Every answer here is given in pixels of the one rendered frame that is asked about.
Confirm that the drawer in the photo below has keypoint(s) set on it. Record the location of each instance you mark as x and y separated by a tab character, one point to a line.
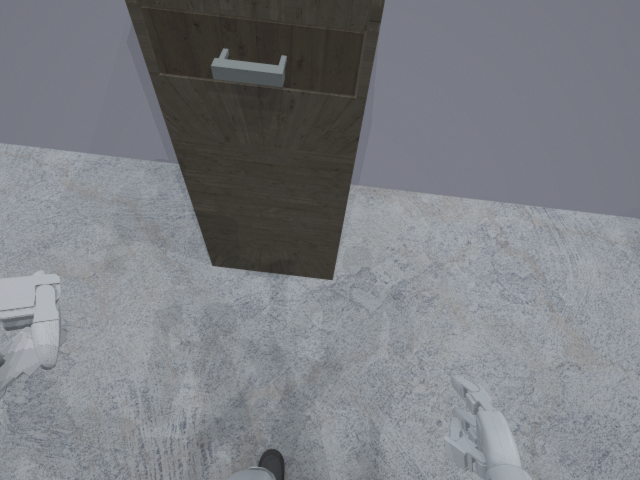
319	58

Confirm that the handle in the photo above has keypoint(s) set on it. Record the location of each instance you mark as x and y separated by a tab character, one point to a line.
248	72

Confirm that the robot left hand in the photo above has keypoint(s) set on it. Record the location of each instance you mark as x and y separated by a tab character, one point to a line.
29	303

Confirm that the cabinet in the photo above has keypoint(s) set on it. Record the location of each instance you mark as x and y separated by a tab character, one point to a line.
268	169

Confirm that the robot left foot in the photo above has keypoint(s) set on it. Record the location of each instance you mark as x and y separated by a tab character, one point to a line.
273	461

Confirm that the robot right hand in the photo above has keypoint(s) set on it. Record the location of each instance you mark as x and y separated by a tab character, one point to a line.
490	441

